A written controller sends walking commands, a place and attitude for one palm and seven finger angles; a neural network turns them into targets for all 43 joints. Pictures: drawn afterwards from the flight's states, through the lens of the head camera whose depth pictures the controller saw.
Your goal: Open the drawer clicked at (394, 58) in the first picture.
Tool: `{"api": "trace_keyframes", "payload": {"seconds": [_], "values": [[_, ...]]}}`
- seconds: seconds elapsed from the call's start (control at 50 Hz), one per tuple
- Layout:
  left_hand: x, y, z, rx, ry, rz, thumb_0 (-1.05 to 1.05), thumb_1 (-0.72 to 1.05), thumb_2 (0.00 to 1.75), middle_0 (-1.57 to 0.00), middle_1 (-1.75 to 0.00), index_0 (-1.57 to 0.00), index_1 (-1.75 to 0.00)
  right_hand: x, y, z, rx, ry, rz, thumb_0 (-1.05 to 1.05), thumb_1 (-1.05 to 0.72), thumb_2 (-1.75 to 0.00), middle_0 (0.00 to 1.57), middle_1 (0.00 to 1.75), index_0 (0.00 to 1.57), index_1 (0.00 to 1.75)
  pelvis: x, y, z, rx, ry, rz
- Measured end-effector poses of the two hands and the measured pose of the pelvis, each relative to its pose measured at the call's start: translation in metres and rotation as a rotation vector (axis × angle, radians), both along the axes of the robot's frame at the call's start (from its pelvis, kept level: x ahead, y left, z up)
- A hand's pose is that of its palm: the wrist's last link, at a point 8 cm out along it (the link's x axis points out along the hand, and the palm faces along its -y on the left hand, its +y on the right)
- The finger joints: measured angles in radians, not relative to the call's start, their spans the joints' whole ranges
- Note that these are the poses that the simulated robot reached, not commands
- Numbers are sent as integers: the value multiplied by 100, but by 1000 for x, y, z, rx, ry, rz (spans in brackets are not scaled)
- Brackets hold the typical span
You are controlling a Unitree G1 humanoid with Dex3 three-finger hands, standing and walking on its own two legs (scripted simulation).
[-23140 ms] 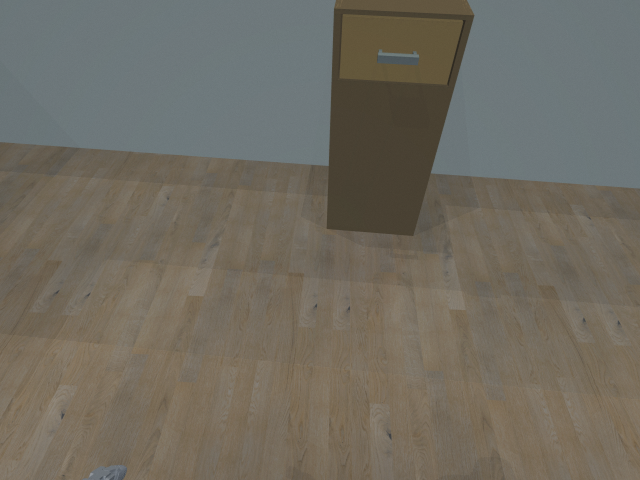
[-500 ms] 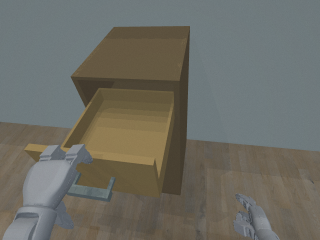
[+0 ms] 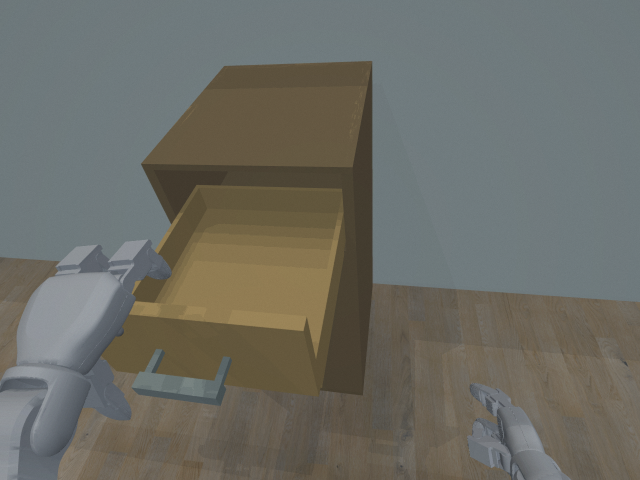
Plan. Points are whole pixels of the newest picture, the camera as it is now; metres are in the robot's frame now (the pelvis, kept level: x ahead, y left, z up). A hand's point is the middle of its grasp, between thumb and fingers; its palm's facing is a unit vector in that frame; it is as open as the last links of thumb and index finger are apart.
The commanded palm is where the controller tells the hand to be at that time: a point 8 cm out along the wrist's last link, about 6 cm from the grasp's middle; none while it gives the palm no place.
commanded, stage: draw the hand back to the body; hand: left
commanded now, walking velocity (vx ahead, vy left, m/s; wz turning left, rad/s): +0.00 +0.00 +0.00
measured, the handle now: (185, 373) +0.23 +0.24 +0.00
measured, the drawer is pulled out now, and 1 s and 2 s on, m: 0.30 0.30 0.30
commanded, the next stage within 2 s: step back with the hand held close in 1.66 s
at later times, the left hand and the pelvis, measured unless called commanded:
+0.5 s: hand (112, 342) +0.19 +0.25 +0.15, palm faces +0.09 -0.05 -0.99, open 13.9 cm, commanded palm +0.15 +0.25 +0.20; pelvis +0.00 -0.01 +0.00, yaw +0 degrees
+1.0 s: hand (120, 316) +0.20 +0.22 +0.19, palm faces +0.42 -0.83 -0.36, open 12.6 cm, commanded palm +0.14 +0.26 +0.20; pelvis +0.01 -0.01 +0.00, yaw +1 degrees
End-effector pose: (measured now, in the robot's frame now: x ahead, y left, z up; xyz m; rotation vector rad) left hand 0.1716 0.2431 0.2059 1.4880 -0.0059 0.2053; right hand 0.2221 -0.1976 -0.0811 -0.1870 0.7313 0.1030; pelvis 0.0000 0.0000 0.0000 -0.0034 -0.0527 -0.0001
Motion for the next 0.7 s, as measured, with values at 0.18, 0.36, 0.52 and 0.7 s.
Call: {"api": "trace_keyframes", "payload": {"seconds": [0.18, 0.36, 0.52, 0.7], "values": [[4, 2, -12, -6, 45, -8, 0, -49, 30, -32, -120, -32, -120, -8, -5, -5, -23, 11, 5, 1, -90, -90, 20, 30, 20, 30, -3, -5, 0, 1, 3, 11], [4, -1, -6, 23, 24, -27, 0, -49, 30, -32, -120, -32, -120, -12, -8, -8, -4, 18, -4, 1, -90, -90, 20, 30, 20, 30, -3, -8, -1, 3, 12, 7], [-7, 5, -7, 19, 49, 2, 0, -49, 30, -32, -120, -31, -120, -11, -11, -9, -14, 10, -5, 1, -90, -90, 20, 30, 20, 30, -2, -8, -1, 1, 18, 9], [-18, 10, -9, -142, 9, -17, 0, -49, 30, -32, -120, -32, -120, -6, -12, -4, -34, -21, -13, 1, -90, -90, 20, 30, 20, 30, -3, -7, -2, -4, 10, 18]]}}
